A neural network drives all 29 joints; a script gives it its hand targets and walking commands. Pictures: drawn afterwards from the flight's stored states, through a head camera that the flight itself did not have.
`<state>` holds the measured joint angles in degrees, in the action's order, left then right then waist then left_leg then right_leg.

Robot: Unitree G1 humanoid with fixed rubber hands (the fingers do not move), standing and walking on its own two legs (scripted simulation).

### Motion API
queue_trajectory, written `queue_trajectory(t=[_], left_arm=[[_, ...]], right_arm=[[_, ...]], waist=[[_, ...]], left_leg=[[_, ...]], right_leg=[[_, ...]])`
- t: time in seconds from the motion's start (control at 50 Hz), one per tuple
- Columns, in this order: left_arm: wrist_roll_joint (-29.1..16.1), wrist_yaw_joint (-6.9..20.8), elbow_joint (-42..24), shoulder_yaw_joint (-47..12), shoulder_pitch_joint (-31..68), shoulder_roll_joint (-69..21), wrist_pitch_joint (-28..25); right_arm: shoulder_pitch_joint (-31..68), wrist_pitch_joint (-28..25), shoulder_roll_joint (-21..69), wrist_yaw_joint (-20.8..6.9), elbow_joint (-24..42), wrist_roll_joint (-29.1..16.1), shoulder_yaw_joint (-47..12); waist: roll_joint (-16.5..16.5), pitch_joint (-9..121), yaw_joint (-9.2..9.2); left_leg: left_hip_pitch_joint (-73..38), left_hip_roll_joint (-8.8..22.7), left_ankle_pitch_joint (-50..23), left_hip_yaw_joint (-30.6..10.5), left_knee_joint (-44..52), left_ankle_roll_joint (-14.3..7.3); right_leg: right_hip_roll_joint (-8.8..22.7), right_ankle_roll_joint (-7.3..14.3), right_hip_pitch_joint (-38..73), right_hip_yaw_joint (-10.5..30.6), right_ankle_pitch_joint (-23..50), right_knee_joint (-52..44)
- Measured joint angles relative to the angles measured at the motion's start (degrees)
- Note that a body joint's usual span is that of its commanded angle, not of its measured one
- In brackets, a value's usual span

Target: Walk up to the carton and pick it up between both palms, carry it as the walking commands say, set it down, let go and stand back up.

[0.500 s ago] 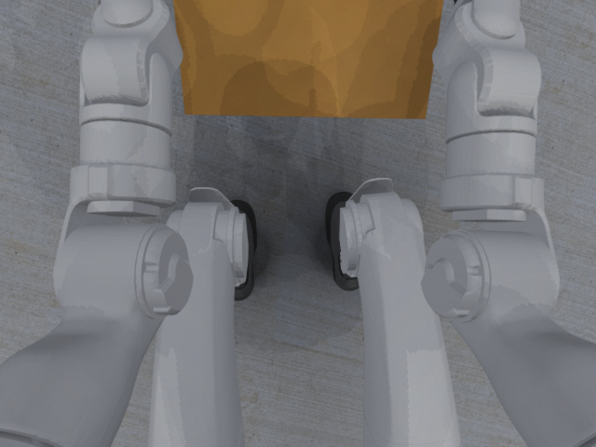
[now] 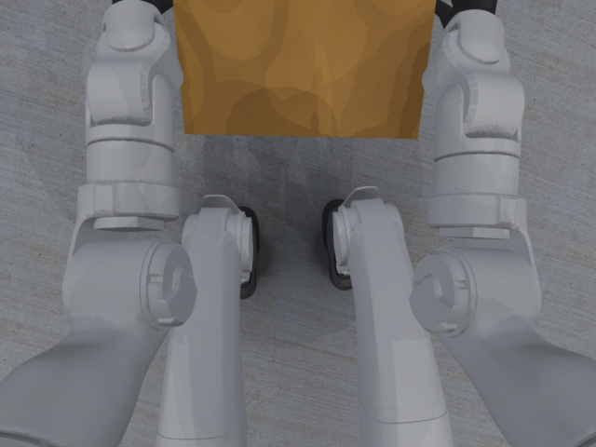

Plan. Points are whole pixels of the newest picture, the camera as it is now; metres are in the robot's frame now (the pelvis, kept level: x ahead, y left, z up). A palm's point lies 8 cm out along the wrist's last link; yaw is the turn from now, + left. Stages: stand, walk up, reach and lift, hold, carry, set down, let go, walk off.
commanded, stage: reach and lift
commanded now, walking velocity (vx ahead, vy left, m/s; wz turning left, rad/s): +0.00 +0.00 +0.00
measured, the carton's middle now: (302, 43) +0.52 -0.02 -0.17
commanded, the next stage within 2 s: none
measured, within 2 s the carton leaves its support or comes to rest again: neither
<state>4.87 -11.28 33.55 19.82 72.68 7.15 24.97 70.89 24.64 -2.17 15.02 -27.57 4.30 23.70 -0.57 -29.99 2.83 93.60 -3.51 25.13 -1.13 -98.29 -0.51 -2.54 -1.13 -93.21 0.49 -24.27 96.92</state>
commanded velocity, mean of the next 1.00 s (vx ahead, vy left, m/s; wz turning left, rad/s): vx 0.00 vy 0.00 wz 0.00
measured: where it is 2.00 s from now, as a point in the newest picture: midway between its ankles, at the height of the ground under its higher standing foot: (292, 265)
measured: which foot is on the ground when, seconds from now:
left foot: down 0.00-1.00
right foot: down 0.00-1.00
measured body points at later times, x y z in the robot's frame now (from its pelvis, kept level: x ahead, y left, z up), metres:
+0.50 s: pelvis +0.00 +0.00 +0.05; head +0.31 +0.00 +0.37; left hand +0.53 +0.14 -0.03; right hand +0.51 -0.18 -0.02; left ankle +0.16 +0.10 -0.49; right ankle +0.16 -0.12 -0.48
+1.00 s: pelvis +0.02 +0.00 +0.12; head +0.30 +0.00 +0.46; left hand +0.51 +0.14 +0.04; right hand +0.49 -0.18 +0.06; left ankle +0.16 +0.10 -0.48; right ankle +0.16 -0.12 -0.48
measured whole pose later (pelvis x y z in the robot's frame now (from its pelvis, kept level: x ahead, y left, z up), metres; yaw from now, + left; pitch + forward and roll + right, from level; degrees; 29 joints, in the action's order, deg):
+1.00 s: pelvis +0.02 +0.00 +0.12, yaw +1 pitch +12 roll -1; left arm 6.6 -10.4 28.2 19.1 58.7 1.8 24.6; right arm 56.2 24.2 3.2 13.4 -21.3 6.5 23.7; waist -0.5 -29.9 2.9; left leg 64.1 -3.3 20.3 -2.7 -73.0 -0.6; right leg -2.3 -0.7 -63.4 0.6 -19.3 71.1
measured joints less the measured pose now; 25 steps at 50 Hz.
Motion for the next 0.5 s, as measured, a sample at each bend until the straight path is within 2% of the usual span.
queue_trajectory(t=[0.5], left_arm=[[0.16,-0.13,-2.76,-0.52,-6.15,-2.41,0.39]], right_arm=[[-6.34,0.29,2.17,-0.77,3.0,0.76,0.1]], waist=[[-0.09,0.05,0.02]], left_leg=[[-13.13,0.07,-2.02,-0.7,10.63,-0.22]], right_leg=[[0.01,-0.09,13.42,0.11,2.15,-11.1]])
